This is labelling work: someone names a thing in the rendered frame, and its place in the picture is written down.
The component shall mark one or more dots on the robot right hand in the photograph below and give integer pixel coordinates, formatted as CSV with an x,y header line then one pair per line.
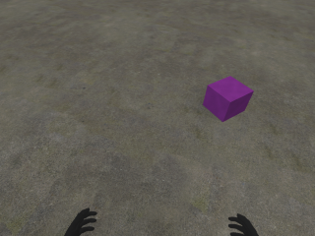
x,y
247,228

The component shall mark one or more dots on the carton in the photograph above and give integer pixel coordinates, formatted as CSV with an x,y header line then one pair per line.
x,y
227,98

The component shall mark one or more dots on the robot left hand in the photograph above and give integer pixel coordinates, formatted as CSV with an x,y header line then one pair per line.
x,y
76,229

